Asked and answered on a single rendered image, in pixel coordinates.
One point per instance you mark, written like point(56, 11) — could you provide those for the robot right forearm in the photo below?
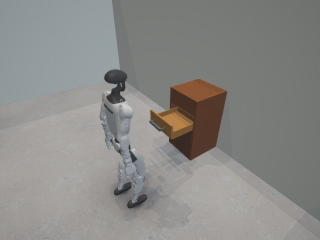
point(124, 149)

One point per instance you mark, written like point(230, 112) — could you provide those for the robot right upper arm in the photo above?
point(125, 114)

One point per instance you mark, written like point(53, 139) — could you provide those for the right robot foot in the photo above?
point(140, 200)

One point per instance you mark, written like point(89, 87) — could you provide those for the robot left hand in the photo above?
point(108, 141)

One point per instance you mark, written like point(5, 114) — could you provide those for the handle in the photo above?
point(155, 125)

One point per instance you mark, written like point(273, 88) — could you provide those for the cabinet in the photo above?
point(205, 102)

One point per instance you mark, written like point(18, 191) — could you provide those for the robot left forearm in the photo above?
point(106, 128)

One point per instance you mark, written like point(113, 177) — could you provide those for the robot right hand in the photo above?
point(130, 170)

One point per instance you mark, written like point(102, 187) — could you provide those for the robot left shin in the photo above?
point(121, 177)

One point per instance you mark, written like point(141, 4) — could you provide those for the drawer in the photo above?
point(176, 121)

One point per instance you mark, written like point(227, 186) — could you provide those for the robot left upper arm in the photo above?
point(102, 114)

